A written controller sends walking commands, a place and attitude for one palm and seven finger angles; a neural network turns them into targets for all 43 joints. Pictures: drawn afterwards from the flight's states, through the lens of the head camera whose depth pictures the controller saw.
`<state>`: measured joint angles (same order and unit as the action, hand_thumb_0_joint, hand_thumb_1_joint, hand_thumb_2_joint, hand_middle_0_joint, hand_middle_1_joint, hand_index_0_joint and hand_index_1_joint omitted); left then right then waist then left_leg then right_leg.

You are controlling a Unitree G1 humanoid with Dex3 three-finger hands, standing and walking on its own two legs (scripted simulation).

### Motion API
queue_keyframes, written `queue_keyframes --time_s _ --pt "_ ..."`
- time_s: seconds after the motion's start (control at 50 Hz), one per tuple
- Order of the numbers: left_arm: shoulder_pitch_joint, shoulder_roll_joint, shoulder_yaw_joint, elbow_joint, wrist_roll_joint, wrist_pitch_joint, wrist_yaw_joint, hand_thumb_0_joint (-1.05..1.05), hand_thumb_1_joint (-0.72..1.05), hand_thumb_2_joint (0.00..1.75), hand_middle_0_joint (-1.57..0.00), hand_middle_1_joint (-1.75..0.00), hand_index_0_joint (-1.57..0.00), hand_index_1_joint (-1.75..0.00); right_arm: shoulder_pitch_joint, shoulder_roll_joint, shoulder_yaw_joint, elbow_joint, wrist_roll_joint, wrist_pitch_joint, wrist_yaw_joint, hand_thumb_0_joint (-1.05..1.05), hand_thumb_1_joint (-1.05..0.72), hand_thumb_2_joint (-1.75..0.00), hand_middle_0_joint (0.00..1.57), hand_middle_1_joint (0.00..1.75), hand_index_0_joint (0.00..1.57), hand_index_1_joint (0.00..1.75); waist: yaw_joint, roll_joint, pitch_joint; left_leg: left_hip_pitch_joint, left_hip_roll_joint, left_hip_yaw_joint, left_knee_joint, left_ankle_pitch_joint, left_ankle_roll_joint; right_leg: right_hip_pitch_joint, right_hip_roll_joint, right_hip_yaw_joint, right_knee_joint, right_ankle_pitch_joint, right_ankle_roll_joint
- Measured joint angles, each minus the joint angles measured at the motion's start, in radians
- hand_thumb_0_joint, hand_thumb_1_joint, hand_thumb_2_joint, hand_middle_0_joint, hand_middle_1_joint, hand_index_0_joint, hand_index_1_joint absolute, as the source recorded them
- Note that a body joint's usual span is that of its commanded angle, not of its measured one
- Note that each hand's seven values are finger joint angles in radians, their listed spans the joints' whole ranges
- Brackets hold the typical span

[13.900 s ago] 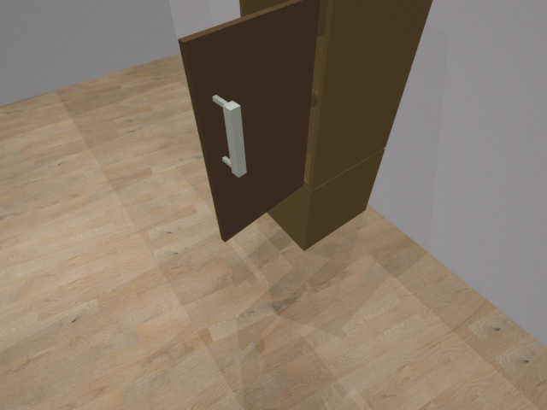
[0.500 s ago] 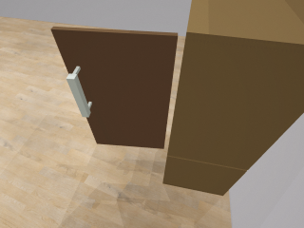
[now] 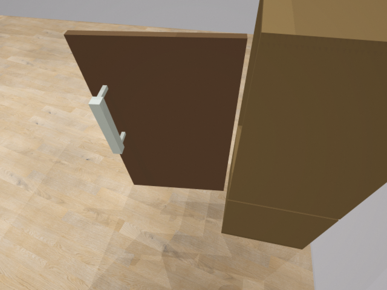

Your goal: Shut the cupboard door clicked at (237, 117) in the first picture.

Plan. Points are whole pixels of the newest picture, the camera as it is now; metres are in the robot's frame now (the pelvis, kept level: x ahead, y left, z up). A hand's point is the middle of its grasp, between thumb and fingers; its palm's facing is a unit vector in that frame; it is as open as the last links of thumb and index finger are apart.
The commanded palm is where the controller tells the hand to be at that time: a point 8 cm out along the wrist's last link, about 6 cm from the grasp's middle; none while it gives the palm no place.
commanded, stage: come to a stop and stand still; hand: left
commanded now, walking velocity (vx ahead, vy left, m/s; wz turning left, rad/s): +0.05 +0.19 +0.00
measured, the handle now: (111, 121) +0.47 +0.25 +0.06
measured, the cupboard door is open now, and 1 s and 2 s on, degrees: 97 97 97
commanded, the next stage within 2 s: look again from close up in 1.78 s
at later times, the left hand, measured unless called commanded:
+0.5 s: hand out of the picture +0.03 +0.25 -0.17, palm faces +0.07 -0.97 -0.22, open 7.4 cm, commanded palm none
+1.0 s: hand out of the picture +0.08 +0.26 -0.15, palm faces +0.04 -0.97 -0.25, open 7.4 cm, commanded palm none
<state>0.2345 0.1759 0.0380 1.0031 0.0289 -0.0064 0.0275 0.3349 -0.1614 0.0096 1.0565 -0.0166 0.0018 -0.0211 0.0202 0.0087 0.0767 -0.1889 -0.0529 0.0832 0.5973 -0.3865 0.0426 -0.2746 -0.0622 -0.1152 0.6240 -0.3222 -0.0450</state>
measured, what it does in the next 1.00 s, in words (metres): steps on the spot: left foot, then right foot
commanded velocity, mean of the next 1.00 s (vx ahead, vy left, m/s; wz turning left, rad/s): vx -0.02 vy -0.05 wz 0.00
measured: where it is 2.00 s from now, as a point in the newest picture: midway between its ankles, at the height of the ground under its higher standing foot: outside the picture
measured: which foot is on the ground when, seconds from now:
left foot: up 0.00-0.26, down 0.28-1.00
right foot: down 0.00-0.30, up 0.32-0.54, down 0.56-1.00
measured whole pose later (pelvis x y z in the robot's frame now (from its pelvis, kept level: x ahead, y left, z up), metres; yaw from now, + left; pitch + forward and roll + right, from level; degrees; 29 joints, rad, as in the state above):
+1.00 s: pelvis +0.02 +0.05 +0.01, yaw +1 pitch -2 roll +0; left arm 0.23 0.23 0.03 0.96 0.02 -0.01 0.03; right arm 0.22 -0.22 -0.03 1.02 -0.02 0.00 -0.02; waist 0.00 -0.01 0.03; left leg -0.25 0.05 0.01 0.54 -0.25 -0.03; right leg -0.18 0.02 -0.09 0.52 -0.31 -0.04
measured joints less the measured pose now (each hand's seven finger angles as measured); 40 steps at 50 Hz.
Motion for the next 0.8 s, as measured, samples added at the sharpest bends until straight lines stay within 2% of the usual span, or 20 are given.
queue_keyframes --time_s 0.06,0.12,0.16,0.2,0.28,0.3,0.32,0.36,0.44,0.52,0.56,0.58,0.62,0.68,0.72,0.8 --pt "-0.003 -0.020 -0.003 -0.012 0.000 -0.023 0.007 0.01 0.90 0.90 -0.20 -0.30 -0.20 -0.29 -0.021 -0.010 -0.015 0.009 -0.002 0.027 0.004 0.00 -0.91 -0.90 0.20 0.30 0.20 0.30 -0.002 0.019 0.000 -0.117 0.010 -0.017 0.274 -0.118 -0.039 0.022 -0.016 -0.023 0.001 -0.030 0.012" --pt "0.012 -0.027 -0.002 -0.013 0.005 -0.021 0.010 0.01 0.90 0.90 -0.20 -0.30 -0.20 -0.29 -0.063 -0.019 -0.030 -0.007 -0.004 0.043 0.018 0.00 -0.91 -0.90 0.20 0.30 0.20 0.30 0.004 0.006 -0.006 -0.223 0.043 -0.024 0.418 -0.073 -0.063 0.050 -0.035 -0.019 -0.059 -0.007 0.030" --pt "0.026 -0.023 0.000 -0.008 0.009 -0.012 0.006 0.01 0.90 0.90 -0.20 -0.30 -0.20 -0.29 -0.094 -0.020 -0.037 -0.028 -0.002 0.043 0.025 0.00 -0.91 -0.90 0.20 0.30 0.19 0.30 0.005 -0.012 -0.010 -0.254 0.073 -0.023 0.384 -0.021 -0.074 0.060 -0.048 -0.010 -0.092 0.012 0.041" --pt "0.037 -0.015 0.002 -0.001 0.012 -0.001 0.001 0.01 0.90 0.90 -0.20 -0.30 -0.20 -0.29 -0.122 -0.018 -0.039 -0.050 0.001 0.033 0.029 0.00 -0.91 -0.90 0.20 0.30 0.19 0.30 0.008 -0.033 -0.008 -0.245 0.092 -0.023 0.274 0.020 -0.080 0.063 -0.062 0.002 -0.104 0.019 0.055" --pt "0.062 -0.001 0.004 0.010 0.009 0.019 -0.004 0.01 0.90 0.90 -0.21 -0.30 -0.20 -0.30 -0.153 -0.025 -0.038 -0.082 0.002 -0.002 0.025 0.00 -0.91 -0.90 0.20 0.30 0.19 0.30 0.014 -0.036 -0.007 -0.142 0.118 -0.016 -0.012 0.193 -0.084 0.046 -0.062 0.017 -0.038 -0.020 0.086" --pt "0.069 0.000 0.005 0.013 0.005 0.026 -0.003 0.01 0.90 0.90 -0.21 -0.30 -0.20 -0.30 -0.151 -0.030 -0.038 -0.085 -0.001 -0.013 0.022 0.00 -0.91 -0.90 0.20 0.30 0.19 0.30 0.010 -0.021 -0.015 -0.122 0.128 -0.023 -0.041 0.151 -0.080 0.033 -0.052 0.012 0.000 -0.046 0.089" --pt "0.063 0.012 0.007 0.019 0.002 0.035 -0.001 0.01 0.90 0.90 -0.21 -0.30 -0.20 -0.30 -0.156 -0.019 -0.038 -0.080 -0.004 -0.017 0.016 0.00 -0.91 -0.90 0.20 0.30 0.19 0.30 0.006 -0.037 -0.011 -0.130 0.119 -0.023 -0.018 0.113 -0.076 0.022 -0.056 0.023 0.040 -0.096 0.084" --pt "0.046 0.035 0.012 0.026 -0.003 0.044 0.004 0.01 0.90 0.90 -0.20 -0.30 -0.20 -0.29 -0.161 0.008 -0.025 -0.066 -0.011 -0.018 0.006 0.00 -0.91 -0.90 0.20 0.30 0.19 0.30 0.011 -0.068 -0.001 -0.130 0.103 -0.023 -0.004 0.114 -0.069 0.000 -0.038 0.058 0.112 -0.182 0.066" --pt "0.029 0.044 0.015 0.031 -0.007 0.044 -0.003 0.01 0.91 0.90 -0.20 -0.30 -0.20 -0.29 -0.172 0.022 -0.022 -0.048 -0.016 -0.009 -0.014 -0.01 -0.93 -0.90 0.20 0.30 0.20 0.30 0.010 -0.066 0.001 -0.107 0.102 -0.027 -0.059 0.159 -0.065 -0.030 0.011 0.059 0.179 -0.200 0.051" --pt "0.022 0.028 0.014 0.015 -0.007 0.046 -0.016 0.01 0.91 0.90 -0.20 -0.30 -0.20 -0.29 -0.182 0.007 -0.028 -0.049 -0.020 0.005 -0.015 -0.01 -0.93 -0.90 0.20 0.30 0.20 0.30 -0.001 -0.038 0.000 -0.107 0.112 -0.024 -0.087 0.180 -0.071 -0.020 0.042 0.040 0.105 -0.152 0.045" --pt "0.026 0.021 0.011 0.002 -0.005 0.037 -0.018 0.01 0.91 0.90 -0.20 -0.30 -0.20 -0.29 -0.177 -0.001 -0.031 -0.050 -0.016 0.009 -0.015 -0.01 -0.93 -0.90 0.20 0.30 0.20 0.30 -0.003 -0.030 -0.002 -0.120 0.112 -0.020 -0.070 0.177 -0.080 0.019 0.048 0.040 -0.024 -0.043 0.039" --pt "0.026 0.012 0.010 0.002 -0.002 0.031 -0.017 0.01 0.91 0.90 -0.20 -0.30 -0.20 -0.29 -0.176 -0.009 -0.035 -0.047 -0.011 0.013 -0.014 -0.01 -0.92 -0.90 0.20 0.30 0.20 0.30 -0.003 -0.016 0.000 -0.128 0.120 -0.023 -0.051 0.168 -0.082 0.024 0.058 0.037 -0.044 0.005 0.019" --pt "0.035 -0.001 -0.010 -0.002 0.005 0.024 -0.013 0.01 0.91 0.90 -0.20 -0.30 -0.20 -0.29 -0.166 -0.024 -0.038 -0.046 -0.010 0.026 -0.009 0.00 -0.92 -0.90 0.20 0.30 0.20 0.30 -0.011 0.011 0.002 -0.133 0.120 -0.056 -0.014 0.104 -0.067 0.034 0.072 0.026 -0.046 0.009 -0.009" --pt "0.074 -0.012 -0.024 -0.033 0.007 0.028 -0.010 0.01 0.90 0.90 -0.20 -0.30 -0.20 -0.29 -0.121 -0.047 -0.053 -0.072 -0.016 0.019 -0.009 0.00 -0.92 -0.90 0.20 0.30 0.20 0.30 -0.022 0.045 -0.037 -0.131 0.116 -0.082 0.012 0.108 -0.046 0.023 0.093 0.021 -0.032 -0.017 -0.022" --pt "0.081 -0.011 -0.018 -0.047 0.007 0.024 -0.002 0.01 0.90 0.90 -0.20 -0.30 -0.20 -0.29 -0.096 -0.052 -0.059 -0.079 -0.015 0.013 -0.011 0.00 -0.91 -0.90 0.20 0.30 0.20 0.30 -0.029 0.048 -0.050 -0.139 0.121 -0.094 0.035 0.085 -0.039 0.026 0.099 0.011 -0.028 -0.026 -0.026" --pt "0.063 0.002 -0.008 -0.063 0.005 0.006 0.004 0.01 0.90 0.90 -0.20 -0.30 -0.20 -0.29 -0.070 -0.056 -0.060 -0.074 -0.010 0.006 -0.013 0.00 -0.91 -0.90 0.20 0.30 0.20 0.30 -0.027 0.030 -0.050 -0.130 0.125 -0.097 0.052 0.082 -0.034 0.048 0.101 -0.001 -0.029 -0.031 -0.028"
